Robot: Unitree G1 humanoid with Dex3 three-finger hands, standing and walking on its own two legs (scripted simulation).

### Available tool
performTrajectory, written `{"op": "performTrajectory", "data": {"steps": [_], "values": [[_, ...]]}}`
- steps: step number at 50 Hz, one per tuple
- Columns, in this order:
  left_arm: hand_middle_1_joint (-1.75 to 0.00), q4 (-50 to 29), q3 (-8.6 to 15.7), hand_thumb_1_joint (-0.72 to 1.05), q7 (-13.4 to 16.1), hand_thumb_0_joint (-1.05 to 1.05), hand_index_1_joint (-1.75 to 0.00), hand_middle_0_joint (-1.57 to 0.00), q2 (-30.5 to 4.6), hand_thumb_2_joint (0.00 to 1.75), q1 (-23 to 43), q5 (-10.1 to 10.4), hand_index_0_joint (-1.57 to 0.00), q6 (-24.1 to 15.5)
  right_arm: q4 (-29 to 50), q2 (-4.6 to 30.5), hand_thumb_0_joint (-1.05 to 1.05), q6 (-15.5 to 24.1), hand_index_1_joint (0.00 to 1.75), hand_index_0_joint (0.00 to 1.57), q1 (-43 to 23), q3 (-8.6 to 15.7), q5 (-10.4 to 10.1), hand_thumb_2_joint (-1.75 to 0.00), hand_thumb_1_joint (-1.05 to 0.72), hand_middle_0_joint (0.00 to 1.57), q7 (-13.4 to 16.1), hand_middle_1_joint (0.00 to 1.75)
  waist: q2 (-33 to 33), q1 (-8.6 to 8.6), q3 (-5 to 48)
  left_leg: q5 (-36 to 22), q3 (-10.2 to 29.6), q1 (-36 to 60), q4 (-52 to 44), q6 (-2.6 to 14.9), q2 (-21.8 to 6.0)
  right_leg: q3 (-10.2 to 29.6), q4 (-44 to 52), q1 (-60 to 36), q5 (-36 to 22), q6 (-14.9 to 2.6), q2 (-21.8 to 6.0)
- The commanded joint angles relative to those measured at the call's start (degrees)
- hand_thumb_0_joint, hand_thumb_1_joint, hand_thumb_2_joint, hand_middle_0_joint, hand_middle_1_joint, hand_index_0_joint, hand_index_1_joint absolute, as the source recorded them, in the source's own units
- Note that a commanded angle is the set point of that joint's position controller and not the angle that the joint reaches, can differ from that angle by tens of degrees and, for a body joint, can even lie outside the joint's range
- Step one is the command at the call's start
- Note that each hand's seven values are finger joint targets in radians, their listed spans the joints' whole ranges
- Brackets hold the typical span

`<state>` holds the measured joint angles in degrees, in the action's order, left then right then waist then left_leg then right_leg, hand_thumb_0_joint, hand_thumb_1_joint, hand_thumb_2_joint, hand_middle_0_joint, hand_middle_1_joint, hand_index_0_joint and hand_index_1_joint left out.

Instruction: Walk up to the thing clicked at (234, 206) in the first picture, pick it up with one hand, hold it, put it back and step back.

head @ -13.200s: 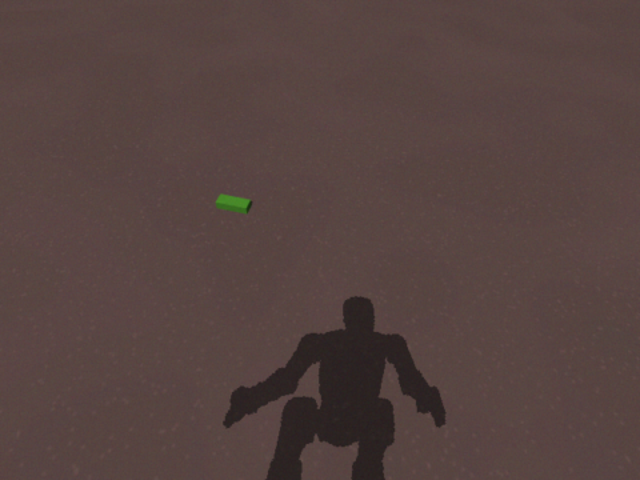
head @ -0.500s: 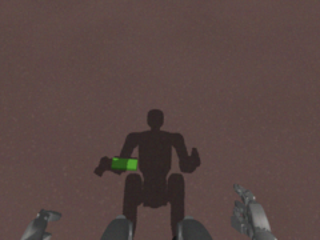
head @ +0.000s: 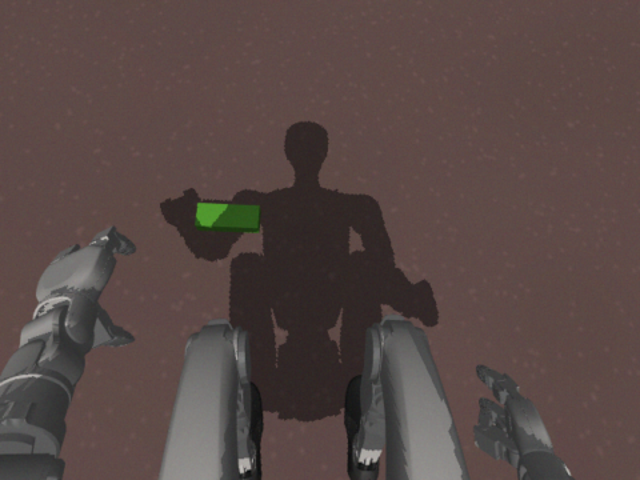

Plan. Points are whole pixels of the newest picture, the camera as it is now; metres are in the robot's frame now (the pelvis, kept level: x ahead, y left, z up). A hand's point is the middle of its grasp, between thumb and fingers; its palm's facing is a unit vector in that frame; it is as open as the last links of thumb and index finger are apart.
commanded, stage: rise first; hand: left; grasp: from above
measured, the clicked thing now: (228, 218) +0.57 +0.18 -0.47
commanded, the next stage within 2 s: none
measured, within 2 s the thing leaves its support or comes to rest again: neither
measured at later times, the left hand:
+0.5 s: hand (155, 243) +0.45 +0.26 -0.26, palm faces -0.49 -0.02 -0.87, open 13.8 cm
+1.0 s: hand (175, 231) +0.49 +0.25 -0.32, palm faces -0.47 +0.03 -0.88, open 13.9 cm
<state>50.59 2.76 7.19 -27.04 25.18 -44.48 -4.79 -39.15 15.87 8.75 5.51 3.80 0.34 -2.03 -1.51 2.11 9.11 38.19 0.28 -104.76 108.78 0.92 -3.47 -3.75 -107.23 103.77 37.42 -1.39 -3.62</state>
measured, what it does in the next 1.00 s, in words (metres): lowers itself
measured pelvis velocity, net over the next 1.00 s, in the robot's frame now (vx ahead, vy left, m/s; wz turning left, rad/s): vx -0.01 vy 0.01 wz -0.10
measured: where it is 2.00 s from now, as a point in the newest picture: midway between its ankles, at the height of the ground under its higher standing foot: (304, 453)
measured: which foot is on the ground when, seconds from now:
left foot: down 0.00-1.00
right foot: down 0.00-1.00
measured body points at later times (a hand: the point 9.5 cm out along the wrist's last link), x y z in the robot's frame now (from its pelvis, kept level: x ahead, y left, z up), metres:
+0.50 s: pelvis -0.02 +0.01 -0.10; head +0.22 +0.05 +0.28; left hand +0.47 +0.26 -0.21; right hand +0.02 -0.28 -0.22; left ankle +0.07 +0.12 -0.45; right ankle +0.08 -0.12 -0.45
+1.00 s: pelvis -0.01 +0.01 -0.14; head +0.25 +0.05 +0.22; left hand +0.51 +0.24 -0.27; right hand +0.00 -0.27 -0.25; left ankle +0.07 +0.12 -0.45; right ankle +0.08 -0.12 -0.45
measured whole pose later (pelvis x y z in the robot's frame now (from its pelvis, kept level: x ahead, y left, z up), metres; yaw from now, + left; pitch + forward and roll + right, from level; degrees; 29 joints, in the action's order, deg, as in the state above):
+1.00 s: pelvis -0.01 +0.01 -0.14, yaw -6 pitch +36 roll -8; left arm 83.7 3.5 21.5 -44.1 60.0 -75.7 -14.4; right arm -41.0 15.9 2.4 9.0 -2.6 8.5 -7.0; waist 0.7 14.7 1.0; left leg 40.0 4.6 -132.3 135.4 2.8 -4.2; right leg -6.3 -130.1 128.7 37.5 -0.8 -3.3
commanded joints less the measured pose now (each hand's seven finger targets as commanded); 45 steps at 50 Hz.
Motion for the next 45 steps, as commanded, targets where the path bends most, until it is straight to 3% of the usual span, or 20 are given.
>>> {"op": "performTrajectory", "data": {"steps": [1, 5, 9, 12, 14, 15, 19, 21, 22, 23, 24, 25, 26, 28, 32, 40, 41, 42, 43, 45], "values": [[-0.92, -0.77, 3.23, -0.41, 1.79, 0.0, -0.93, -0.23, -17.93, 0.89, 20.66, -4.69, -0.22, -4.8, 2.97, 9.94, 0.0, 1.46, 0.3, 0.2, 8.14, 4.15, 0.38, -0.9, -0.9, 0.2, 0.69, 0.3, 1.08, 3.23, 33.62, -5.73, 0.01, 13.52, -6.43, 0.83, 3.58, 2.84, 12.32, -16.4, -4.22, 0.0, 3.12], [-0.92, 3.0, 2.52, -0.37, 3.2, 0.0, -0.93, -0.19, -20.81, 0.91, 29.0, -9.43, -0.19, -7.89, 2.17, 10.15, 0.0, 0.59, 0.3, 0.2, 8.89, 3.27, 1.23, -0.89, -0.84, 0.2, 0.36, 0.3, -1.78, 3.63, 34.48, -1.43, 0.24, 10.47, -3.66, 0.71, 3.77, 2.39, 9.44, -11.52, 1.54, -0.39, 3.32], [-0.98, 9.3, 3.9, -0.42, 5.96, 0.0, -0.97, -0.13, -24.69, 0.95, 32.37, -14.36, -0.14, -8.68, 0.63, 10.81, 0.0, -0.79, 0.3, 0.2, 10.04, 2.43, 1.81, -0.89, -0.85, 0.2, 0.12, 0.3, -3.47, 4.22, 33.8, -1.11, 0.69, 8.32, -1.42, 0.85, 3.81, 0.98, 6.08, -7.64, 1.0, -0.51, 3.45], [-0.99, 10.82, 3.17, -0.45, 7.48, 0.0, -0.98, -0.11, -24.92, 0.97, 36.32, -17.4, -0.12, -8.46, 0.01, 11.1, 0.0, -2.14, 0.3, 0.2, 10.48, 2.23, 2.38, -0.89, -0.86, 0.2, -0.37, 0.3, -7.54, 5.33, 33.63, -0.98, 1.86, 9.94, -1.37, 0.57, 3.56, -0.76, 2.66, -3.07, -0.55, -0.86, 3.2], [-1.01, 9.74, 2.19, -0.49, 8.29, 0.0, -1.0, -0.09, -24.21, 0.99, 39.78, -18.74, -0.1, -8.46, -0.39, 11.28, 0.0, -3.02, 0.3, 0.2, 11.24, 2.36, 2.74, -0.89, -0.87, 0.2, -0.55, 0.3, -10.17, 6.17, 36.08, -3.14, 1.74, 12.04, -0.21, 0.44, 3.42, -1.3, 1.23, -2.22, -3.01, -1.02, 3.18], [-1.0, 9.35, 3.02, -0.49, 8.97, 0.0, -0.99, -0.09, -25.86, 0.99, 41.22, -19.66, -0.09, -8.33, -0.81, 11.75, 0.0, -3.43, 0.3, 0.2, 11.77, 2.43, 2.9, -0.89, -0.87, 0.2, -0.65, 0.3, -11.4, 6.13, 37.53, -4.4, 2.07, 13.27, 0.22, 0.31, 3.36, -1.58, 0.25, -1.46, -4.35, -1.12, 3.13], [-1.02, 15.95, 1.74, -0.53, 10.11, 0.0, -1.01, -0.06, -24.59, 1.02, 41.91, -22.16, -0.06, -7.68, -1.96, 12.17, 0.0, -4.68, 0.3, 0.2, 12.66, 2.07, 3.69, -0.9, -0.89, 0.2, -1.21, 0.3, -11.28, 8.53, 33.65, -5.72, 3.17, 10.97, 1.99, 0.26, 3.1, -2.6, -2.51, 2.69, -6.24, -1.1, 2.94], [-1.01, 15.4, 1.81, -0.54, 10.33, 0.0, -1.01, -0.05, -25.8, 1.02, 44.72, -23.26, -0.06, -7.78, -2.04, 12.41, 0.0, -5.18, 0.3, 0.2, 13.05, 2.06, 4.04, -0.9, -0.89, 0.2, -1.48, 0.3, -12.06, 8.75, 34.66, -6.99, 3.5, 10.88, 2.99, 0.28, 3.05, -2.71, -3.67, 3.69, -7.28, -1.19, 2.84], [-1.01, 19.33, 0.97, -0.55, 10.2, 0.0, -1.0, -0.06, -23.91, 1.02, 41.96, -24.03, -0.06, -7.56, -2.03, 12.62, 0.0, -5.44, 0.3, 0.2, 13.62, 1.97, 4.23, -0.9, -0.9, 0.2, -1.69, 0.3, -11.02, 9.42, 32.77, -7.52, 3.88, 10.62, 3.28, 0.21, 3.02, -2.91, -3.99, 4.74, -7.61, -1.02, 2.66], [-1.02, 15.98, 0.81, -0.54, 10.45, 0.0, -1.01, -0.05, -24.52, 1.01, 45.56, -24.48, -0.07, -8.06, -2.06, 12.46, 0.0, -5.54, 0.3, 0.2, 13.91, 1.71, 4.31, -0.9, -0.9, 0.2, -1.9, 0.3, -12.52, 9.58, 33.8, -8.57, 3.49, 10.39, 4.09, 0.25, 3.13, -2.89, -4.42, 4.22, -8.55, -1.1, 2.73], [-1.01, 16.86, 1.58, -0.54, 10.7, 0.0, -1.0, -0.06, -26.23, 1.01, 45.08, -25.29, -0.07, -8.14, -2.24, 12.75, 0.0, -5.76, 0.3, 0.2, 14.17, 1.77, 4.46, -0.9, -0.9, 0.2, -2.08, 0.3, -12.4, 9.14, 35.34, -9.84, 3.45, 11.39, 4.65, 0.28, 3.17, -2.77, -4.7, 3.44, -9.58, -1.06, 2.66], [-1.01, 19.63, 1.29, -0.54, 10.73, 0.0, -1.0, -0.06, -25.34, 1.0, 43.5, -25.89, -0.07, -8.0, -2.46, 12.98, 0.0, -5.95, 0.3, 0.2, 14.73, 1.5, 4.72, -0.9, -0.91, 0.2, -2.26, 0.3, -12.01, 9.54, 34.01, -11.02, 3.85, 11.4, 4.9, 0.03, 3.0, -2.91, -5.41, 4.55, -10.04, -0.97, 2.46], [-1.01, 17.61, 0.63, -0.53, 10.79, 0.0, -1.0, -0.06, -24.45, 1.0, 45.48, -26.04, -0.07, -8.44, -2.18, 12.86, 0.0, -6.13, 0.3, 0.2, 15.0, 1.48, 4.79, -0.9, -0.9, 0.2, -2.51, 0.3, -13.25, 10.11, 34.49, -11.76, 3.96, 11.57, 5.26, -0.17, 3.0, -3.05, -5.98, 4.96, -10.47, -1.03, 2.45], [-1.04, 17.74, 1.46, -0.51, 10.99, 0.0, -1.01, -0.05, -26.63, 0.98, 47.12, -26.89, -0.08, -9.04, -2.05, 13.27, 0.0, -6.53, 0.3, 0.2, 15.53, 1.46, 5.15, -0.9, -0.91, 0.2, -2.79, 0.3, -13.1, 10.49, 35.09, -11.55, 3.93, 11.02, 6.1, 0.1, 2.96, -3.12, -6.14, 4.64, -10.74, -0.9, 2.58], [-1.03, 20.13, 1.59, -0.52, 11.99, 0.0, -1.0, -0.05, -27.42, 0.98, 47.75, -28.66, -0.08, -10.25, -1.89, 13.57, 0.0, -7.1, 0.3, 0.2, 16.51, 0.6, 5.92, -0.9, -0.91, 0.2, -3.31, 0.3, -12.0, 11.51, 34.81, -12.18, 3.6, 9.17, 8.66, 0.48, 3.03, -3.19, -6.84, 4.14, -11.58, -0.54, 2.72], [-1.04, 22.05, 2.82, -0.51, 15.46, 0.0, -1.01, -0.05, -29.69, 0.97, 53.27, -29.74, -0.08, -11.07, -1.94, 13.67, 0.0, -6.86, 0.3, 0.2, 17.09, -1.04, 7.38, -0.9, -0.91, 0.2, -3.86, 0.3, -14.29, 12.41, 34.89, -10.49, 2.78, 6.5, 11.29, 0.81, 2.66, -3.73, -8.32, 5.0, -11.13, -0.51, 3.59], [-1.03, 24.55, 2.31, -0.52, 15.78, 0.0, -1.01, -0.06, -28.66, 0.98, 52.26, -29.95, -0.08, -10.81, -2.18, 13.54, 0.0, -6.68, 0.3, 0.2, 17.11, -1.22, 7.59, -0.9, -0.91, 0.2, -4.07, 0.3, -14.11, 13.43, 33.7, -10.65, 2.95, 5.99, 11.83, 0.82, 2.59, -3.93, -8.88, 5.09, -11.43, -0.48, 3.63], [-1.05, 22.27, 2.72, -0.5, 16.22, 0.0, -1.01, -0.05, -30.24, 0.96, 55.25, -30.25, -0.08, -10.91, -2.25, 13.89, 0.0, -6.65, 0.3, 0.2, 16.98, -1.22, 7.63, -0.9, -0.91, 0.2, -4.01, 0.3, -14.84, 13.18, 34.97, -10.67, 2.91, 5.67, 12.14, 0.92, 2.52, -4.01, -9.12, 5.49, -11.8, -0.55, 3.81], [-1.03, 26.17, 2.28, -0.52, 16.32, 0.0, -1.01, -0.06, -29.25, 0.98, 52.25, -30.75, -0.08, -10.25, -2.31, 13.84, 0.0, -6.57, 0.3, 0.2, 17.28, -1.44, 7.79, -0.9, -0.91, 0.2, -4.06, 0.3, -13.91, 13.72, 33.05, -10.55, 3.1, 5.3, 12.06, 0.89, 2.56, -4.21, -9.31, 5.9, -11.51, -0.5, 3.74], [-1.04, 25.82, 2.36, -0.52, 16.49, 0.0, -1.01, -0.06, -29.59, 0.97, 52.36, -30.67, -0.08, -9.77, -2.1, 13.91, 0.0, -6.48, 0.3, 0.2, 17.06, -1.72, 7.94, -0.9, -0.91, 0.2, -4.26, 0.3, -15.77, 13.38, 32.3, -9.87, 3.11, 5.02, 11.64, 0.72, 2.58, -4.32, -9.78, 6.59, -10.81, -0.7, 3.67]]}}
